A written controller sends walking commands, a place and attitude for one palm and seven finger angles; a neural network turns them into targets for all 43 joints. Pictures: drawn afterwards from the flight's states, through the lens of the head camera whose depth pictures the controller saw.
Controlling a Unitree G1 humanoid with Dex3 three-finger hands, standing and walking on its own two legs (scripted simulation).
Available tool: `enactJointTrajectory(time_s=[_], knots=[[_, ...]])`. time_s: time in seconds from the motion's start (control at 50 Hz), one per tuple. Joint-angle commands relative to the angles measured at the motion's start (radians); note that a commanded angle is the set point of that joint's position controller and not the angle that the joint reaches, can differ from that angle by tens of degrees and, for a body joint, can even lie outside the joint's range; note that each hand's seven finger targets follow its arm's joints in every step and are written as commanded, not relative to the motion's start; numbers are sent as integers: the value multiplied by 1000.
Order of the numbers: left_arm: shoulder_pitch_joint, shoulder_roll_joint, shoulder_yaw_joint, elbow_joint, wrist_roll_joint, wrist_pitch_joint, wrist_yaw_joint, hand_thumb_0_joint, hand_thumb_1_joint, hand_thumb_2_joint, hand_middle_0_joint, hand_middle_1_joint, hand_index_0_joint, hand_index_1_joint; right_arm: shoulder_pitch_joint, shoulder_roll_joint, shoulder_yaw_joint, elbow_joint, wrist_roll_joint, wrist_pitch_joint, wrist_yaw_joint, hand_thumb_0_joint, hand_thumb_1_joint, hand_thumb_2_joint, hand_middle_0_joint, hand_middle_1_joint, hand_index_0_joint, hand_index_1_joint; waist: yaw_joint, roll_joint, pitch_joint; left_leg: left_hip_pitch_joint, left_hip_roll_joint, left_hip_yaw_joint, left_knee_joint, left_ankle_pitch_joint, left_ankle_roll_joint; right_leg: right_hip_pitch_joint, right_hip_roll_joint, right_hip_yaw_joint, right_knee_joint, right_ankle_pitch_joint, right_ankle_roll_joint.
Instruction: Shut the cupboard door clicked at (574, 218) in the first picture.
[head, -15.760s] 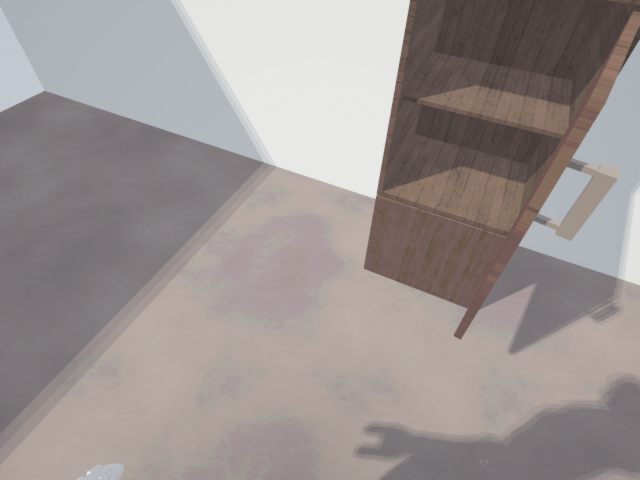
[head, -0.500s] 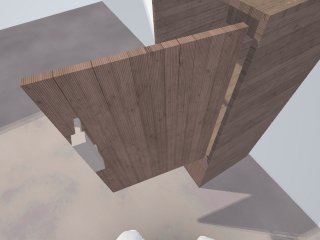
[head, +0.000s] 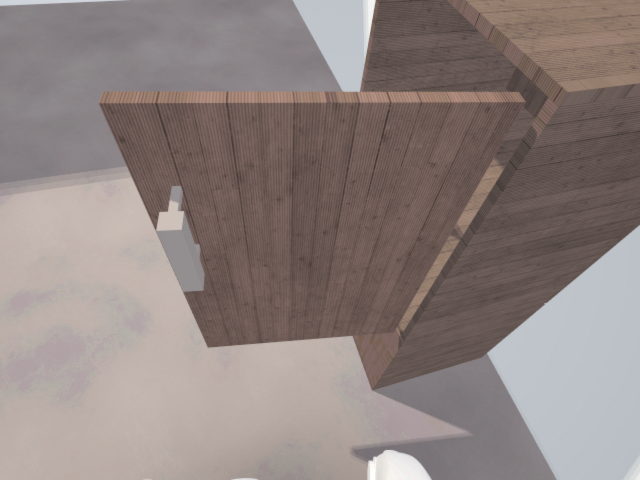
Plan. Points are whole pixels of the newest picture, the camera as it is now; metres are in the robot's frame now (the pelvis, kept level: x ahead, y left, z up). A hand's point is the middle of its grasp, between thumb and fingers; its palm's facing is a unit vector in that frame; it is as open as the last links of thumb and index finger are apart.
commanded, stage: shuffle to correct the standing spot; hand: left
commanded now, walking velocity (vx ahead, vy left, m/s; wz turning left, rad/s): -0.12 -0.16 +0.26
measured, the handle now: (185, 240) +0.36 +0.19 +0.08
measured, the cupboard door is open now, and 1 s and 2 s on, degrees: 80 80 80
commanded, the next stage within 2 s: come to a stop and stand still in 0.14 s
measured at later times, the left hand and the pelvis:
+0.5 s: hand out of the picture -0.06 +0.05 -0.16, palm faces +0.21 -0.95 -0.23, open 7.3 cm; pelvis -0.08 -0.14 +0.00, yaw +7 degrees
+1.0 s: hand out of the picture -0.15 +0.11 -0.18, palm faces +0.22 -0.96 -0.16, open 7.4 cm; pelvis -0.12 -0.08 +0.01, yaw +10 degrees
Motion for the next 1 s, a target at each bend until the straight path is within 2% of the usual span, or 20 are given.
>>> enactJointTrajectory(time_s=[0.0,0.08,0.12,0.14,0.16,0.18,0.2,0.22,0.26,0.38,0.42,0.48,0.62,0.7,0.72,0.76,0.78,0.82,0.86,0.98], knots=[[-4,39,8,-63,-4,-29,1,0,900,900,-200,-300,-200,-300,54,-257,-85,-52,-2,-10,-13,0,-900,-900,200,300,200,300,-45,202,-125,141,202,-170,-176,403,138,35,14,-39,-199,-47,13],[36,47,7,-52,-16,-46,3,0,900,900,-200,-300,-200,-300,17,-291,-103,-65,-4,4,-10,0,-900,-900,200,300,200,300,-35,284,-173,116,204,-220,-112,451,116,168,42,-56,-431,-78,-15],[139,83,17,-19,-13,-60,5,0,900,900,-200,-300,-200,-300,-16,-274,-107,-72,4,10,-11,0,-900,-900,200,300,200,300,11,225,-200,34,142,-196,-16,354,56,331,55,-82,-691,129,-27],[161,137,24,-11,-2,-71,8,0,900,900,-200,-300,-200,-300,10,-226,-102,-69,13,11,-7,0,-900,-900,200,300,200,300,14,58,-197,-54,59,-147,82,162,3,403,-26,-32,-797,253,-39],[138,226,39,-15,14,-73,19,0,900,900,-200,-300,-200,-300,38,-137,-83,-86,17,12,1,0,-900,-900,200,300,200,300,2,-269,-175,-259,-70,-14,290,-283,-55,477,-255,147,-762,570,-130],[139,220,29,-33,17,-66,21,0,900,900,-200,-300,-200,-300,-8,-110,-70,-101,15,19,-8,0,-900,-900,200,300,200,300,40,-299,-208,-257,-111,-72,536,-467,-40,377,-336,182,-719,821,-224],[124,208,29,-23,9,-70,27,0,900,900,-200,-300,-200,-300,-24,-116,-74,-82,18,31,-22,0,-900,-900,200,300,200,300,34,-389,-214,-261,-112,-107,686,-473,-35,334,-291,192,-712,916,-242],[78,168,23,-32,4,-68,35,0,900,900,-200,-300,-200,-300,-2,-123,-77,-67,24,38,-26,0,-900,-900,200,300,200,300,7,-315,-193,-263,-106,-120,791,-408,-34,319,-271,155,-702,877,-260],[14,108,4,-49,1,-81,37,0,900,900,-200,-300,-200,-300,33,-117,-66,-24,18,33,-4,0,-900,-900,200,300,200,300,-30,-169,-139,-265,-91,-110,839,-229,-41,294,-194,61,-686,643,-228],[128,115,19,3,-5,-103,42,0,900,900,-200,-300,-200,-300,-29,-128,-45,-3,2,32,22,0,-900,-900,200,300,200,300,52,-94,-65,-303,-39,-100,634,-119,-72,394,-281,275,-891,-28,-217],[162,120,25,23,-2,-103,43,0,900,900,-200,-300,-200,-300,-55,-131,-42,-5,1,29,25,0,-900,-900,200,300,200,300,77,-69,-44,-312,-22,-91,578,-147,-73,410,-318,328,-933,-132,-240],[181,127,28,47,2,-108,40,0,900,900,-200,-300,-200,-300,-48,-108,-34,7,3,24,27,0,-900,-900,200,300,200,300,78,-51,-53,-264,-17,-71,480,-160,-69,411,-312,312,-948,-135,-243],[158,140,25,97,13,-96,29,0,900,900,-200,-300,-200,-300,20,-52,-23,38,16,14,32,0,-900,-900,200,300,200,300,58,-165,-80,4,-67,24,169,-217,-37,263,-239,190,-994,-168,-215],[98,127,20,129,4,-83,24,0,900,900,-200,-300,-200,-300,222,-29,-13,120,16,-6,19,0,-900,-900,200,300,200,300,-28,-163,-93,290,-100,92,-136,-91,-9,87,-134,67,-954,-268,-115],[97,86,9,135,0,-80,22,0,900,900,-200,-300,-200,-300,249,-40,-13,132,13,-15,9,0,-900,-900,200,300,200,300,-39,-72,-71,332,-48,55,-236,-122,1,34,-91,27,-853,-257,-96],[101,-27,-16,107,-10,-81,12,0,900,900,-200,-300,-200,-300,234,-176,-33,109,-5,-20,-11,0,-900,-900,200,300,200,300,-44,303,27,171,283,-365,-442,-471,124,-116,33,-141,-405,-128,-55],[42,-8,-11,97,6,-73,10,0,900,900,-200,-300,-200,-300,187,-176,-36,95,-7,-18,-11,0,-900,-900,200,300,200,300,-53,270,80,16,314,-432,-477,-532,159,-86,-4,-44,-276,-97,-74],[87,-2,-3,128,8,-75,-4,0,900,900,-200,-300,-200,-300,113,-113,-11,97,-1,-39,-17,0,-900,-900,200,300,200,300,14,172,95,-33,227,-317,-463,-390,124,-66,9,-13,-126,20,-74],[109,-18,-6,159,10,-80,-8,0,900,900,-200,-300,-200,-300,155,-88,2,111,5,-57,-22,0,-900,-900,200,300,200,300,10,102,69,50,172,-226,-416,-175,103,-105,14,-2,-20,103,-64],[56,-14,-8,145,5,-67,2,0,900,900,-200,-300,-200,-300,321,-78,10,164,4,-75,-50,0,-900,-900,200,300,200,300,-19,133,-16,239,212,-204,-274,390,126,-189,11,33,59,95,-44]])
